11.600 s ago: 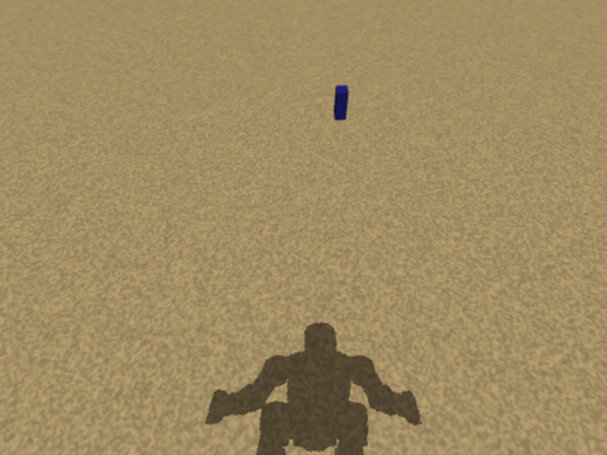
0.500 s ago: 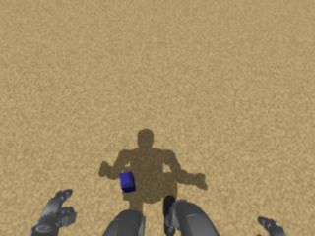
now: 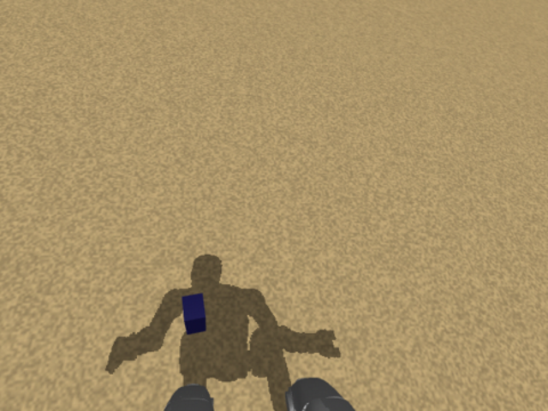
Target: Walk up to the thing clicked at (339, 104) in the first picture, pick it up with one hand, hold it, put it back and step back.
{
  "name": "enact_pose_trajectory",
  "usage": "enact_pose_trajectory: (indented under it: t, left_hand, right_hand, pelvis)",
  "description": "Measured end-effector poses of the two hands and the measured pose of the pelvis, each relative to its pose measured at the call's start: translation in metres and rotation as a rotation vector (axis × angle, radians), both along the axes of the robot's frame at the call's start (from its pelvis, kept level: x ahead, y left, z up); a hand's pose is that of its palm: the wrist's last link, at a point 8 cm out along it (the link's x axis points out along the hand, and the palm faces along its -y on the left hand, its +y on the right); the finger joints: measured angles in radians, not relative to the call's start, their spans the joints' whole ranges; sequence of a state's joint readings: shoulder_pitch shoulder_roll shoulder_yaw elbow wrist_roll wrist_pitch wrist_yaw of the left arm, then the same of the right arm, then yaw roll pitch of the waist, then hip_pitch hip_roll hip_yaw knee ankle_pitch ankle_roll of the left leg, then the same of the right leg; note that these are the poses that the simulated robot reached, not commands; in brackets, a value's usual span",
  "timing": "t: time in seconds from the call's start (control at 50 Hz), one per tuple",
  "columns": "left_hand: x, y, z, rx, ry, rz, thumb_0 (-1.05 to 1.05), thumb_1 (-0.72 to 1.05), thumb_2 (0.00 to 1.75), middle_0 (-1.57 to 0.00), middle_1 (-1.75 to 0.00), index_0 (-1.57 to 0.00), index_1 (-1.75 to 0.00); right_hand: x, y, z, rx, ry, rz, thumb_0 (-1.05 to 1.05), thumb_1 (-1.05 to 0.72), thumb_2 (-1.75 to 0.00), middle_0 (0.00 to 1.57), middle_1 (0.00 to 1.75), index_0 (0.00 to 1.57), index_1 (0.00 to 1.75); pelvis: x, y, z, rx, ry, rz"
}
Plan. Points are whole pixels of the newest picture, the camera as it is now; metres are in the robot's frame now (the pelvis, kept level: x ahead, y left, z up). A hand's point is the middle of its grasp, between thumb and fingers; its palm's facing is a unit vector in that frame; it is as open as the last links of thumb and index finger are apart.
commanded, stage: walk up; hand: left
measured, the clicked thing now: (194, 314) +0.41 +0.17 -0.68
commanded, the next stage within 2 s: stand in 1.98 s
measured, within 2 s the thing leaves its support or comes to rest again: neither
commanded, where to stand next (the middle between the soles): +0.06 -0.04 m, yaw +2 degrees
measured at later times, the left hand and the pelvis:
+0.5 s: hand out of the picture +0.04 +0.22 -0.11, palm faces +0.04 -0.89 -0.45, open 7.4 cm; pelvis +0.03 -0.06 +0.01, yaw +2 degrees
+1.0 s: hand out of the picture +0.08 +0.24 -0.14, palm faces +0.02 -0.86 -0.50, open 7.4 cm; pelvis +0.01 -0.05 -0.02, yaw +2 degrees
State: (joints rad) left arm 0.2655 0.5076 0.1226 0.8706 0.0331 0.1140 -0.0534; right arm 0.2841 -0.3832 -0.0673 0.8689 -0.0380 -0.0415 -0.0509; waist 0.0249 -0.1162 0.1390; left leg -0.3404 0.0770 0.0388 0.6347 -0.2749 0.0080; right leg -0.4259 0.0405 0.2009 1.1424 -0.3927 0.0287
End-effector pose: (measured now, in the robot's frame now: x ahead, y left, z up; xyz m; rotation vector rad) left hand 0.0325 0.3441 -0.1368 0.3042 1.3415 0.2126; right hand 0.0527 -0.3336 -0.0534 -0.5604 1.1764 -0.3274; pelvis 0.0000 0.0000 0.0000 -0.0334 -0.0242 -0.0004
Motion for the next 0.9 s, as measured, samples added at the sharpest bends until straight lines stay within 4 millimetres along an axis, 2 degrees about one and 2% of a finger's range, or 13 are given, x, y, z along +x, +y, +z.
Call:
enact_pose_trajectory:
  t: [0.04, 0.1, 0.2, 0.24, 0.34, 0.4, 0.46, 0.52, 0.6, 0.66, 0.74, 0.82, 0.9]
  left_hand:
    - [-0.012, -0.009, 0.002, -0.004, 0.03, -0.021, 0.01, 0.91, 0.9, -0.2, -0.3, -0.2, -0.3]
    - [-0.015, -0.027, 0.012, 0.001, 0.012, -0.049, 0.01, 0.91, 0.9, -0.2, -0.3, -0.2, -0.3]
    - [-0.013, -0.058, 0.032, 0.051, -0.12, -0.06, 0.01, 0.91, 0.9, -0.2, -0.3, -0.2, -0.3]
    - [-0.019, -0.068, 0.043, 0.064, -0.146, -0.039, 0.01, 0.91, 0.9, -0.2, -0.3, -0.2, -0.3]
    - [-0.029, -0.084, 0.066, 0.088, -0.124, -0.019, 0.0, 0.9, 0.9, -0.2, -0.3, -0.21, -0.3]
    - [-0.024, -0.085, 0.071, 0.115, -0.114, -0.009, 0.0, 0.9, 0.9, -0.2, -0.3, -0.21, -0.3]
    - [-0.01, -0.084, 0.07, 0.13, -0.118, 0.0, 0.01, 0.9, 0.9, -0.2, -0.3, -0.21, -0.3]
    - [0.008, -0.083, 0.06, 0.122, -0.133, 0.014, 0.01, 0.9, 0.9, -0.2, -0.3, -0.21, -0.3]
    - [0.036, -0.08, 0.036, 0.089, -0.134, 0.023, 0.0, 0.9, 0.9, -0.2, -0.3, -0.21, -0.3]
    - [0.057, -0.083, 0.027, 0.059, -0.136, 0.019, 0.01, 0.9, 0.9, -0.2, -0.3, -0.2, -0.3]
    - [0.081, -0.089, 0.028, 0.035, -0.18, -0.016, 0.01, 0.9, 0.9, -0.2, -0.3, -0.2, -0.3]
    - [0.09, -0.086, 0.03, 0.064, -0.21, -0.03, 0.0, 0.9, 0.9, -0.2, -0.3, -0.21, -0.3]
    - [0.077, -0.079, 0.031, 0.134, -0.212, -0.034, 0.0, 0.9, 0.9, -0.2, -0.3, -0.21, -0.3]
  right_hand:
    - [-0.004, -0.01, 0.003, 0.018, -0.045, 0.0, 0.01, -0.89, -0.89, 0.21, 0.3, 0.21, 0.3]
    - [-0.011, -0.029, -0.001, 0.054, -0.089, -0.001, 0.01, -0.89, -0.89, 0.21, 0.3, 0.21, 0.3]
    - [-0.02, -0.062, -0.033, 0.106, -0.077, -0.031, 0.01, -0.9, -0.89, 0.21, 0.3, 0.2, 0.3]
    - [-0.018, -0.062, -0.042, 0.146, -0.056, -0.048, 0.01, -0.9, -0.89, 0.21, 0.3, 0.2, 0.3]
    - [-0.003, -0.053, -0.047, 0.253, -0.066, -0.027, 0.01, -0.9, -0.89, 0.21, 0.3, 0.2, 0.3]
    - [0.003, -0.048, -0.054, 0.285, -0.029, -0.015, 0.01, -0.9, -0.89, 0.21, 0.3, 0.2, 0.3]
    - [0.008, -0.042, -0.062, 0.295, 0.04, -0.006, 0.01, -0.9, -0.89, 0.21, 0.3, 0.2, 0.3]
    - [0.021, -0.032, -0.069, 0.293, 0.096, 0.013, 0.01, -0.9, -0.89, 0.21, 0.3, 0.2, 0.3]
    - [0.055, -0.015, -0.073, 0.276, 0.103, 0.045, 0.01, -0.9, -0.89, 0.21, 0.3, 0.2, 0.3]
    - [0.083, -0.005, -0.065, 0.267, 0.034, 0.082, 0.01, -0.9, -0.89, 0.21, 0.3, 0.2, 0.3]
    - [0.11, 0.0, -0.054, 0.257, -0.051, 0.094, 0.01, -0.9, -0.89, 0.21, 0.3, 0.2, 0.3]
    - [0.131, -0.002, -0.052, 0.253, -0.119, 0.108, 0.01, -0.9, -0.89, 0.21, 0.3, 0.2, 0.3]
    - [0.141, -0.01, -0.065, 0.278, -0.185, 0.101, 0.01, -0.9, -0.89, 0.21, 0.3, 0.2, 0.3]
  pelvis:
    - [-0.001, -0.007, 0.0, 0.001, -0.012, -0.018]
    - [-0.003, -0.02, 0.0, 0.003, -0.026, -0.036]
    - [-0.007, -0.046, -0.007, 0.005, -0.051, -0.024]
    - [-0.005, -0.052, -0.002, 0.018, -0.053, -0.021]
    - [0.006, -0.061, 0.012, 0.029, -0.049, -0.022]
    - [0.015, -0.063, 0.013, 0.021, -0.045, 0.001]
    - [0.025, -0.064, 0.01, 0.014, -0.04, 0.027]
    - [0.035, -0.061, 0.005, 0.01, -0.034, 0.043]
    - [0.048, -0.053, -0.005, 0.03, -0.022, 0.055]
    - [0.047, -0.047, -0.003, 0.034, -0.027, 0.062]
    - [0.047, -0.044, 0.001, 0.022, -0.019, 0.063]
    - [0.043, -0.044, -0.004, 0.033, -0.023, 0.044]
    - [0.033, -0.05, -0.018, 0.04, -0.042, 0.02]
